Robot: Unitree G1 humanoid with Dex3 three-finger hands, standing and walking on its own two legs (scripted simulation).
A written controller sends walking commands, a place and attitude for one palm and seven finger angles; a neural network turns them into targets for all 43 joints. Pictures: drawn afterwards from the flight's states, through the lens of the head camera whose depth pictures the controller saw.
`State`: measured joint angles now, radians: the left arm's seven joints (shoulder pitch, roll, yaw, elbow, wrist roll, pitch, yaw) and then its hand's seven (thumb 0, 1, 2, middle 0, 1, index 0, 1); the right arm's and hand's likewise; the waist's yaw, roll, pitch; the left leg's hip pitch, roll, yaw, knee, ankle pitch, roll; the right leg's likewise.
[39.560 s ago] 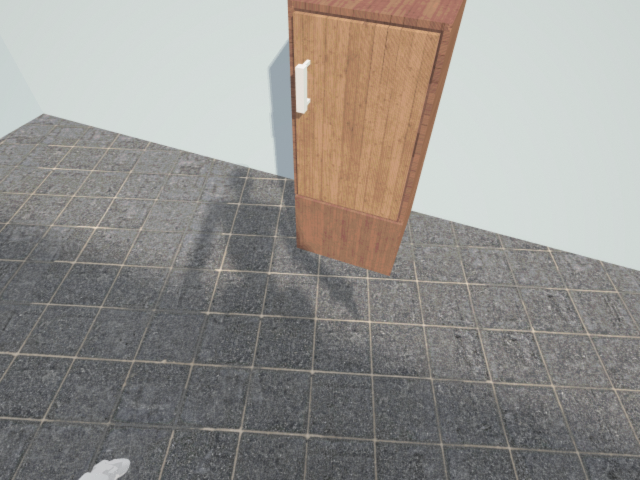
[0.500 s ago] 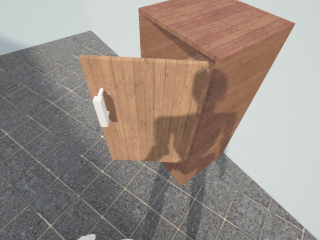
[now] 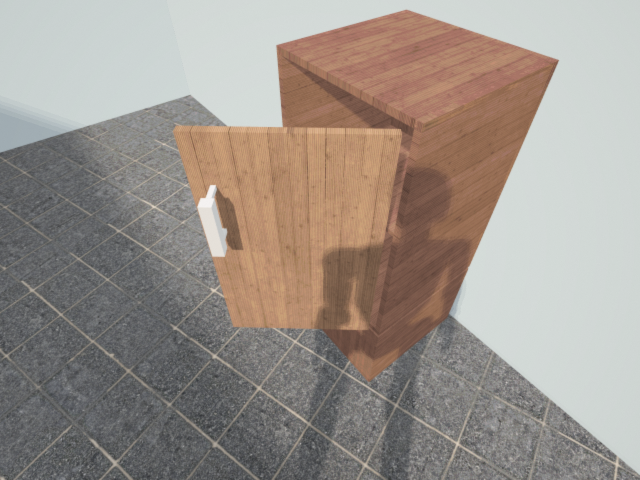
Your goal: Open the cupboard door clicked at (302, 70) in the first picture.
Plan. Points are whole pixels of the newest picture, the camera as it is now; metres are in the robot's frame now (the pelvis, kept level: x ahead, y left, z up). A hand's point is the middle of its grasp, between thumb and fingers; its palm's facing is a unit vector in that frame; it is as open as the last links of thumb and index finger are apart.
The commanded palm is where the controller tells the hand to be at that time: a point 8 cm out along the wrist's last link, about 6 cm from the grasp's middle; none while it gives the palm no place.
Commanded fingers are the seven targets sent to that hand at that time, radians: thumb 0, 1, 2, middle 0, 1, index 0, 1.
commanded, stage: come to a stop and stand still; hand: left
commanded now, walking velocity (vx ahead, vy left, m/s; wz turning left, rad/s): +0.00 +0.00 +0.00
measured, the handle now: (215, 220) +0.55 +0.23 -0.02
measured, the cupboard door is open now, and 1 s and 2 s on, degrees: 50 50 50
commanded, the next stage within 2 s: look again from close up in 0.90 s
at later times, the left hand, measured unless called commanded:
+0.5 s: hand out of the picture -0.10 +0.17 -0.17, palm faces +0.08 -0.98 -0.18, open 7.4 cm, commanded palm none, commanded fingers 0.00 0.90 0.90 -0.20 -0.30 -0.20 -0.30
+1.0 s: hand out of the picture -0.06 +0.20 -0.17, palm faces +0.01 -0.98 -0.19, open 7.3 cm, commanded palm none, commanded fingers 0.00 0.90 0.90 -0.20 -0.30 -0.20 -0.30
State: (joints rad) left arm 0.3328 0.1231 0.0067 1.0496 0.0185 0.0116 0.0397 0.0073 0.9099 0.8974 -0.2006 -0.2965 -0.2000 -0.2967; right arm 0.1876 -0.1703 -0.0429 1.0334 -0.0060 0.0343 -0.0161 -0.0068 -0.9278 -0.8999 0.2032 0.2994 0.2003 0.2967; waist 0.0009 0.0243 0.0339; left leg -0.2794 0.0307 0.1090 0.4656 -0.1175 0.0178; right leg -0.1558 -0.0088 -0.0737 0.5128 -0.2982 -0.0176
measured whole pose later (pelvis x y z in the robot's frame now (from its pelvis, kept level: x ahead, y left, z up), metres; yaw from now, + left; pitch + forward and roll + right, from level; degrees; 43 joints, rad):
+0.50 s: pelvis -0.04 +0.01 +0.00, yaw +1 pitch -2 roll -1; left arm 0.41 0.12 0.04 1.10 0.03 0.02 0.04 0.00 0.91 0.90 -0.20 -0.30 -0.20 -0.30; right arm 0.36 -0.08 -0.03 1.14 -0.02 0.06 -0.02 0.01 -0.90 -0.90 0.20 0.30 0.20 0.30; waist -0.01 0.00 0.03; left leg -0.34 -0.01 0.06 0.42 -0.19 0.03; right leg -0.23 -0.01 -0.06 0.48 -0.29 -0.02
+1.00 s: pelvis -0.05 +0.04 +0.01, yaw -2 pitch +1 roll +0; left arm 0.30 0.13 0.02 1.11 0.02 0.00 0.05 0.01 0.92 0.90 -0.20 -0.30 -0.20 -0.30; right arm 0.29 -0.11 -0.01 1.13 -0.01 -0.01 -0.04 0.03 -0.93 -0.90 0.20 0.30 0.20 0.30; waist -0.01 -0.01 0.04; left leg -0.23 -0.05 0.06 0.41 -0.19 0.07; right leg -0.17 -0.03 0.00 0.43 -0.27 0.03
